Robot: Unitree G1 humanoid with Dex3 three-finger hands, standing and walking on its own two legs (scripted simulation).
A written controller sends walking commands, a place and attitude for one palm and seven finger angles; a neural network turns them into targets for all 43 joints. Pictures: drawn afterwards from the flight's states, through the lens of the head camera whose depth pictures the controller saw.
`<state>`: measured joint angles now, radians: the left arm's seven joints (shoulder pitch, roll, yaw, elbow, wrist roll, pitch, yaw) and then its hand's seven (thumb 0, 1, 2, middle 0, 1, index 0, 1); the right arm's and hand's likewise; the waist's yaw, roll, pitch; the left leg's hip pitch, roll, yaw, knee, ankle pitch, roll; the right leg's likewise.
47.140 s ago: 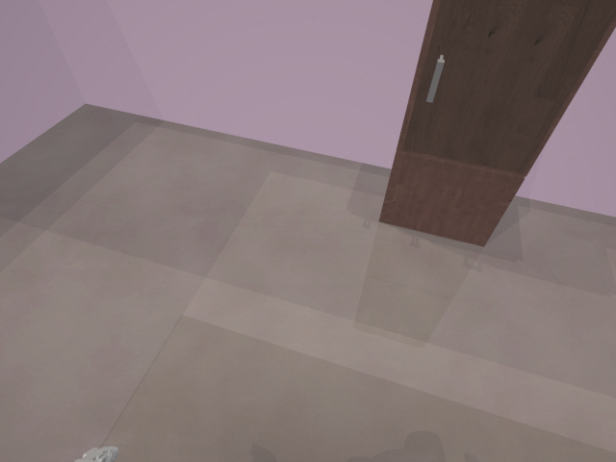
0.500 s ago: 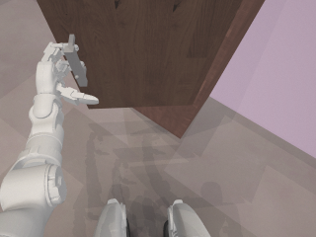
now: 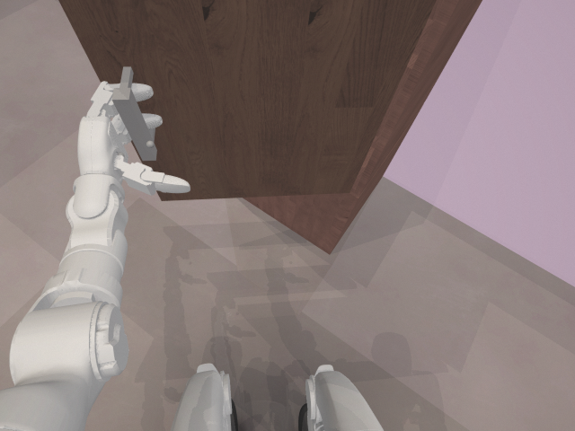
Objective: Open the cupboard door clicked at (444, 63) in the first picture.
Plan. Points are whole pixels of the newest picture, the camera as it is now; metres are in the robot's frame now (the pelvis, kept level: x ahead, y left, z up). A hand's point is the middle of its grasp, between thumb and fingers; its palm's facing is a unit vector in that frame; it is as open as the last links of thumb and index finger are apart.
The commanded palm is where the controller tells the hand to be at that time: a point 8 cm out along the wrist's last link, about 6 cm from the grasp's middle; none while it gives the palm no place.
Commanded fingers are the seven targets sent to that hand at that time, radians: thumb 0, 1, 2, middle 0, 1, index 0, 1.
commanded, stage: slide the fingers in behind the handle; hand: left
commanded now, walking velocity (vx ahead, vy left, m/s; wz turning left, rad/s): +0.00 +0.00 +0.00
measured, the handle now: (138, 116) +0.55 +0.18 +0.05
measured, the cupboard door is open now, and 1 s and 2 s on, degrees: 40 40 79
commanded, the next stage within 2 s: close the thumb around the handle in 0.10 s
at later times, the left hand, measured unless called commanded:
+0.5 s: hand (144, 144) +0.49 +0.17 +0.06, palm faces +0.04 -1.00 -0.01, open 11.4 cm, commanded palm +0.47 +0.21 +0.06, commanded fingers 0.00 0.40 0.68 -0.36 -1.30 -0.36 -1.30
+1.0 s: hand (151, 143) +0.49 +0.16 +0.06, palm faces +0.04 -1.00 -0.01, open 5.7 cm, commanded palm +0.47 +0.20 +0.06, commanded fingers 0.00 0.90 0.90 -0.40 -1.35 -0.40 -1.35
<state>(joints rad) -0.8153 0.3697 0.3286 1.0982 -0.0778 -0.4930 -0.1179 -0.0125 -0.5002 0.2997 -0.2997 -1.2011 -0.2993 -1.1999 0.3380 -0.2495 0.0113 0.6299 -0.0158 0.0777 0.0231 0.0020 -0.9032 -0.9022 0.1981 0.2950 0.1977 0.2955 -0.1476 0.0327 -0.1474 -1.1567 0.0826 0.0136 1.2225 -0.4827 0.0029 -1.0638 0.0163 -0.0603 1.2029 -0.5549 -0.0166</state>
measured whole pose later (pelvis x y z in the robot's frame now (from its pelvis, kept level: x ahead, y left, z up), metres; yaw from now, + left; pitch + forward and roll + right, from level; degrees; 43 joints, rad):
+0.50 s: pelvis +0.00 +0.00 +0.00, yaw +0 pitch +24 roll -3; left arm -0.81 0.38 0.33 1.09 -0.10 -0.49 -0.15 -0.01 -0.11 0.47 -0.33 -1.24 -0.33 -1.24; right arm 0.34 -0.25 0.01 0.64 -0.01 0.07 0.02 0.00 -0.90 -0.90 0.20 0.29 0.20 0.30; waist -0.14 0.03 -0.15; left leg -1.16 0.08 0.01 1.23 -0.48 0.00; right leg -1.07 0.02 -0.06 1.20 -0.55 -0.02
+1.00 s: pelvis +0.00 +0.00 +0.00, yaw +0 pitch +24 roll -3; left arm -0.82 0.35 0.33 1.10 -0.08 -0.50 -0.11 0.01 0.74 0.84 -0.38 -1.35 -0.36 -1.35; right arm 0.34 -0.25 0.01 0.63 -0.02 0.08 0.02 0.00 -0.90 -0.90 0.20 0.30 0.20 0.30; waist -0.15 0.03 -0.15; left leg -1.16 0.08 0.02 1.22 -0.48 0.01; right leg -1.07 0.02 -0.05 1.20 -0.55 -0.01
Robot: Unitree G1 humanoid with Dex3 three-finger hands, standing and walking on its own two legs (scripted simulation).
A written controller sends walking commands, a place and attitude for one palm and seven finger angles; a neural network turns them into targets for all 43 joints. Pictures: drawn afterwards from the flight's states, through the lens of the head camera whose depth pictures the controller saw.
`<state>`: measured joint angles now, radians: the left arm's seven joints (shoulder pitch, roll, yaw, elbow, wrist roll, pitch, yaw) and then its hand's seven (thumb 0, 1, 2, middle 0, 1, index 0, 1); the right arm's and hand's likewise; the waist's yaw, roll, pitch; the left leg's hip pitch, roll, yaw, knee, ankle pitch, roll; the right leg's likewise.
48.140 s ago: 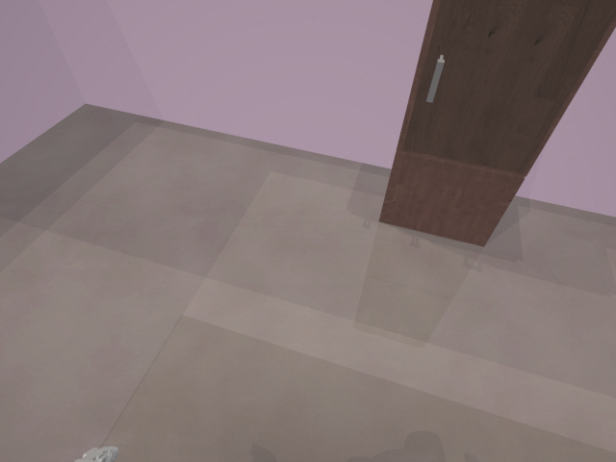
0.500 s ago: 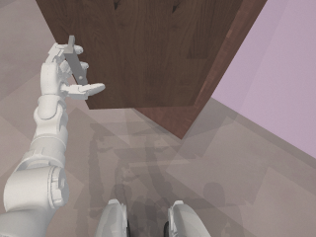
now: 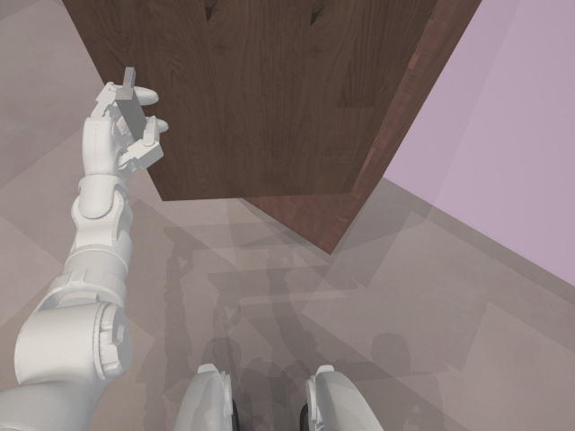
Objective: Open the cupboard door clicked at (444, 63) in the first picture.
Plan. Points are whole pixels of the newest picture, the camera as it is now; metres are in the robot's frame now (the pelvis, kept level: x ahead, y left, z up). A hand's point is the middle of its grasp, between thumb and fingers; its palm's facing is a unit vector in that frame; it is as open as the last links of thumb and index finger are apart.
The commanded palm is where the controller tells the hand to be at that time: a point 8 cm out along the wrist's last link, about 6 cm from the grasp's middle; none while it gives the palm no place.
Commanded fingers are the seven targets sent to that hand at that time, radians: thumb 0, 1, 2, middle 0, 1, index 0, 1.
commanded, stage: pull the door open along its arc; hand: left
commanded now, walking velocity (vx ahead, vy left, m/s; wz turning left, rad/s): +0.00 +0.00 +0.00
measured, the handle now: (141, 117) +0.55 +0.18 +0.05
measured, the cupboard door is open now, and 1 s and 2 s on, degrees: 40 79 73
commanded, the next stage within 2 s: open thumb and fingers to let go in 0.88 s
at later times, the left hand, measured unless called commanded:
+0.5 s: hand (178, 222) +0.37 +0.11 +0.06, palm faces +0.17 -0.98 +0.08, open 5.9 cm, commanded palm +0.31 +0.16 +0.06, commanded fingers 0.00 0.90 0.90 -0.40 -1.35 -0.40 -1.35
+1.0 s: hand (254, 304) +0.27 +0.03 +0.06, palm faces +0.33 -0.94 -0.04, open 6.0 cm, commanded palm +0.22 +0.07 +0.06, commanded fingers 0.00 0.76 0.84 -0.39 -1.34 -0.39 -1.34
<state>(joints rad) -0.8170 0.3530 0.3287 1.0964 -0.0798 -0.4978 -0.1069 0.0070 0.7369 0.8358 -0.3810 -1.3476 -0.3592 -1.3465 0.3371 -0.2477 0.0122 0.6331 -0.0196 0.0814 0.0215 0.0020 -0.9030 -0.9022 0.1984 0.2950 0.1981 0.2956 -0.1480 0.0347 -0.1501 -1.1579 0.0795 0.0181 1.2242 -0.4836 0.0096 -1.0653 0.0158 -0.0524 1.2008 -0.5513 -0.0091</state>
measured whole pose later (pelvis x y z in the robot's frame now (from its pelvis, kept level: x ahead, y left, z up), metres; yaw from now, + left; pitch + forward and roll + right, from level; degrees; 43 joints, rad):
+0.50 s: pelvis +0.02 +0.00 +0.02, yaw +0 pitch +19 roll -1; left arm -0.17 0.04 0.05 0.44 -0.12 -0.46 0.15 0.01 0.71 0.75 -0.36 -1.35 -0.36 -1.32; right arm 0.29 -0.23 -0.02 0.56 -0.02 0.07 0.06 0.01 -0.90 -0.90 0.20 0.29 0.20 0.30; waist -0.04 0.02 -0.17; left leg -0.96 0.07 0.04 1.11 -0.48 0.00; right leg -0.89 0.01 -0.03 1.11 -0.55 -0.01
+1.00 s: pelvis +0.03 -0.05 +0.02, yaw +5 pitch +15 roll +1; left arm 0.32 -0.06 -0.29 0.07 0.11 -0.36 0.49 -0.01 0.65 0.74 -0.36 -1.30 -0.40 -1.35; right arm 0.16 -0.16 0.03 0.51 -0.08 -0.05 0.04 0.01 -0.90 -0.90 0.20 0.30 0.20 0.30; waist -0.01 0.03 -0.20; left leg -0.88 0.05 -0.04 1.10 -0.48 -0.06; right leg -0.80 0.00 -0.11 1.14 -0.61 -0.08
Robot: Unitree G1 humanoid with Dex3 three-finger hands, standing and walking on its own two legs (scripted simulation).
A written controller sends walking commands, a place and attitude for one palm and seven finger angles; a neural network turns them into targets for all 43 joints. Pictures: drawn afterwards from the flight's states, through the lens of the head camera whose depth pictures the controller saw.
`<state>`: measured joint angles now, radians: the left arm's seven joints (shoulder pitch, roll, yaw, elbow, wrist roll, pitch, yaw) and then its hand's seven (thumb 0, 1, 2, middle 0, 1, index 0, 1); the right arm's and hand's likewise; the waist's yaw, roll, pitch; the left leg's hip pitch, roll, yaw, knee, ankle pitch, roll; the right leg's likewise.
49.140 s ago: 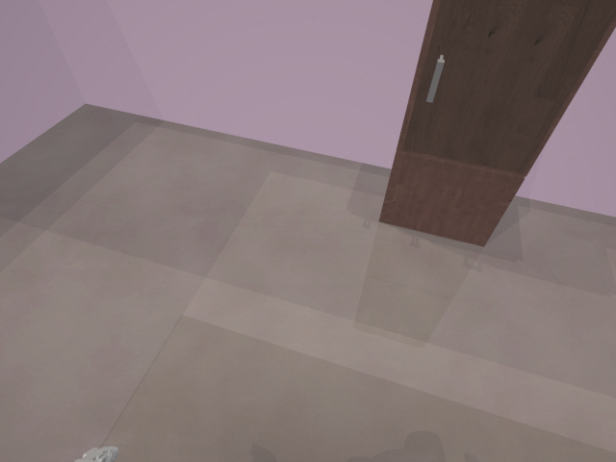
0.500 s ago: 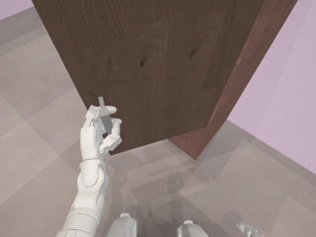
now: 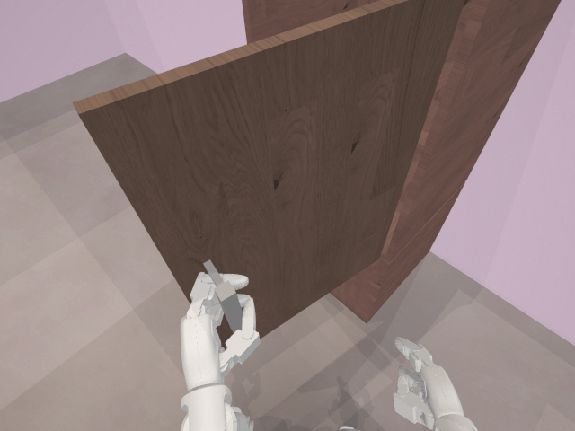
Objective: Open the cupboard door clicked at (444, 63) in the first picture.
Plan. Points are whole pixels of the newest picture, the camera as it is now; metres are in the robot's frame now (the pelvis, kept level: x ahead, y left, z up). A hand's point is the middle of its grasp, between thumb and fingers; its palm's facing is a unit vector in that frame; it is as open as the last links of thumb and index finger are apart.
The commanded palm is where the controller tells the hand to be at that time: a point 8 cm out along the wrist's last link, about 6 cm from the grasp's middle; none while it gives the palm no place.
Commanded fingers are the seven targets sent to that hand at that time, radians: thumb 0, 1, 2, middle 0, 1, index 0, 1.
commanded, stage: open thumb and fingers to let go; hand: left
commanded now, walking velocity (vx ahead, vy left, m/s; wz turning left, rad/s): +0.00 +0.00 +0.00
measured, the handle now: (225, 300) +0.29 +0.10 +0.03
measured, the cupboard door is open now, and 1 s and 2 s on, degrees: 79 73 77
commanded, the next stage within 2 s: slide the hand sideways off the handle in 0.80 s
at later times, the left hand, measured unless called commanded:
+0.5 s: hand (244, 318) +0.27 +0.07 +0.03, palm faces +0.34 -0.94 -0.02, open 12.5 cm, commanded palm +0.22 +0.11 +0.03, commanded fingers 0.00 -0.50 0.30 -0.26 -0.95 -0.26 -0.95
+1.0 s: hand (231, 331) +0.25 +0.09 +0.03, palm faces +0.08 -1.00 -0.02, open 16.1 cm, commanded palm +0.21 +0.12 +0.03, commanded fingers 0.00 -0.50 0.30 -0.15 -0.30 -0.15 -0.30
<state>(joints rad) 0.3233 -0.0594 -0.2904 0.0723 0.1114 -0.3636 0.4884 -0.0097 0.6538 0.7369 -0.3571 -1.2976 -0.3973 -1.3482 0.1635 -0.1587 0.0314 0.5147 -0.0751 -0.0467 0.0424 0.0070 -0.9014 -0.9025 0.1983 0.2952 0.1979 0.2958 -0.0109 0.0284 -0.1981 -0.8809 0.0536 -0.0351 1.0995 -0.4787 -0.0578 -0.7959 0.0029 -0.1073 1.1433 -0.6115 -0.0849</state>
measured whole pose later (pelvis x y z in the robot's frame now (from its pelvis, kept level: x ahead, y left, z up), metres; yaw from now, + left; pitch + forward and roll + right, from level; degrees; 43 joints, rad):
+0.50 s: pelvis -0.01 -0.01 -0.01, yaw -1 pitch +17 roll +3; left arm 0.22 -0.09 -0.18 0.14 0.06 -0.39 0.50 0.00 -0.27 0.40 -0.31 -1.21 -0.32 -1.21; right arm 0.21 -0.20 -0.02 0.57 -0.07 -0.05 0.00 0.01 -0.90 -0.90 0.20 0.29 0.19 0.30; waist 0.00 0.03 -0.18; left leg -0.94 0.02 -0.07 1.12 -0.47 -0.05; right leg -0.88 0.01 -0.09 1.20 -0.61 -0.10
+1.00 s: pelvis -0.01 +0.04 -0.01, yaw -2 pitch +16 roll -1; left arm 0.25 -0.02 -0.27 0.08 0.09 -0.38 0.35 -0.01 -0.50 0.30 -0.17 -0.38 -0.18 -0.38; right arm 0.19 -0.18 0.01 0.50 -0.06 -0.06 0.03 0.01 -0.90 -0.90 0.20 0.30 0.20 0.30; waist -0.01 0.03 -0.18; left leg -0.96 0.01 -0.05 1.18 -0.50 -0.03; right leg -0.87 0.00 -0.07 1.19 -0.60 -0.04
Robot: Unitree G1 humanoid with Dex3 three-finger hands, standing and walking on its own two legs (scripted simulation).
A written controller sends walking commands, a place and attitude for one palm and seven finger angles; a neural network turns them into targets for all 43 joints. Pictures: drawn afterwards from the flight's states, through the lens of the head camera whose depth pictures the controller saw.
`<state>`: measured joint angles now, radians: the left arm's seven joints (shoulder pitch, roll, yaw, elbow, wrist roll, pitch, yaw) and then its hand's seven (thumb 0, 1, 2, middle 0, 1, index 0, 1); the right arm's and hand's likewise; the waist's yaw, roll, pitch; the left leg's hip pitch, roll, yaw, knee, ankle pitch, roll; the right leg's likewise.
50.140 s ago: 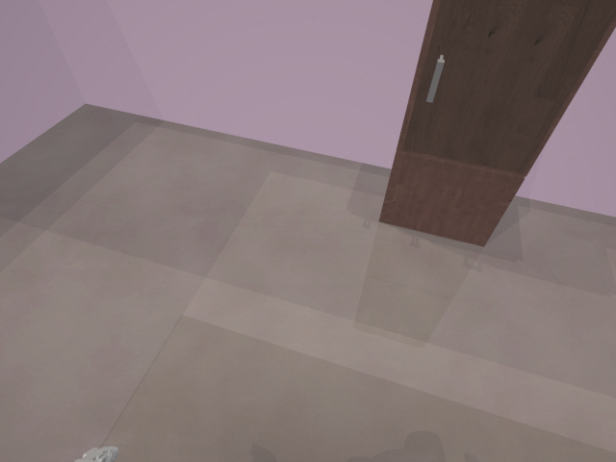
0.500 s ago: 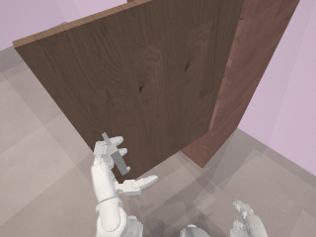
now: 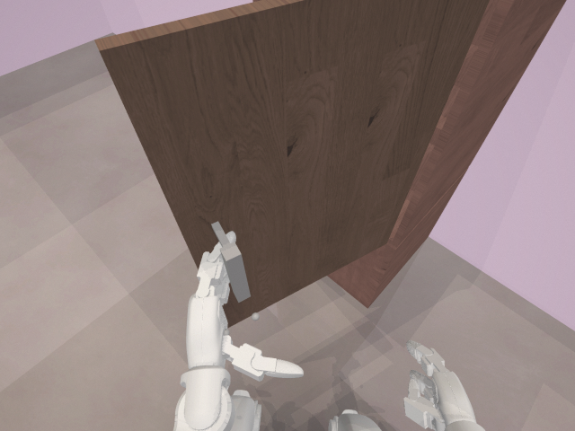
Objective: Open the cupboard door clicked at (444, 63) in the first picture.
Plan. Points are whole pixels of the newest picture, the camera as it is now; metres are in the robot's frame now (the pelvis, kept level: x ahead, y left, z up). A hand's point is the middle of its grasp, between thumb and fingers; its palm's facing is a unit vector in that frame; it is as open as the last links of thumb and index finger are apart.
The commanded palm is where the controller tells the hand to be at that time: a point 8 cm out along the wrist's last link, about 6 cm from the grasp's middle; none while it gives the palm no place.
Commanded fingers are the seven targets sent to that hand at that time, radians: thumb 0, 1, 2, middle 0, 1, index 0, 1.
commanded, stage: slide the hand sideways off the handle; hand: left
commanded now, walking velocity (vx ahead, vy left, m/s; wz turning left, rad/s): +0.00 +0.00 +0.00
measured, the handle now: (230, 263) +0.34 +0.10 +0.04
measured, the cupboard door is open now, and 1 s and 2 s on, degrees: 73 77 77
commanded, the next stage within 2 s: draw the hand back to the body in 1.10 s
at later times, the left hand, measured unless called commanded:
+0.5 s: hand (228, 350) +0.22 +0.09 +0.05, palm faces -0.08 -1.00 +0.03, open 16.1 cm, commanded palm +0.19 +0.14 +0.04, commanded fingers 0.00 -0.50 0.30 -0.15 -0.30 -0.15 -0.30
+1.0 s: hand (184, 375) +0.19 +0.13 +0.04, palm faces -0.03 -1.00 -0.01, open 16.3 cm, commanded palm +0.16 +0.19 +0.04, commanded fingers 0.00 -0.50 0.30 -0.15 -0.30 -0.15 -0.30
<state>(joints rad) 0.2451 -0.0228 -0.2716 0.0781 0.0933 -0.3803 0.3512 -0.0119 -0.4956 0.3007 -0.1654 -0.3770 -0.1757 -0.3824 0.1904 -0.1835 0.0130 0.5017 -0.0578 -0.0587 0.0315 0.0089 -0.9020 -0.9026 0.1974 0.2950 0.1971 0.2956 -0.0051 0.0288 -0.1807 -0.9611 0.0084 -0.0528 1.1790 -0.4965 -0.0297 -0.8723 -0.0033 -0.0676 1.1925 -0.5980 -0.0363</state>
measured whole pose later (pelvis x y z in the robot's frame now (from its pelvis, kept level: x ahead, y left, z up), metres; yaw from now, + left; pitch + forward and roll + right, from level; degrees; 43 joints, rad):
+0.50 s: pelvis -0.01 +0.03 -0.01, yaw -2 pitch +16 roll -2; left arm 0.40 0.06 -0.29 -0.11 0.03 -0.36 0.14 -0.01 -0.50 0.30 -0.16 -0.31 -0.19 -0.32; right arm 0.24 -0.18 0.04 0.38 -0.02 0.01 0.03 0.01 -0.90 -0.90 0.20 0.30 0.20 0.30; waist -0.01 0.03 -0.16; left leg -1.00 0.01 -0.02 1.24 -0.52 0.02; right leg -0.90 -0.01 -0.03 1.22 -0.59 0.01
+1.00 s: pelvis +0.00 +0.01 -0.02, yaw -1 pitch +17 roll -2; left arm 0.60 0.15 -0.10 -0.22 -0.12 -0.43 -0.05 -0.01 -0.50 0.30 -0.15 -0.30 -0.16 -0.30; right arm 0.23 -0.21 0.00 0.39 0.00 -0.02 -0.01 0.01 -0.90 -0.90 0.20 0.30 0.20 0.30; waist 0.02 0.04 -0.18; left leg -1.04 0.02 -0.05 1.29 -0.55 -0.01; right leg -0.94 0.01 -0.06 1.27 -0.63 -0.02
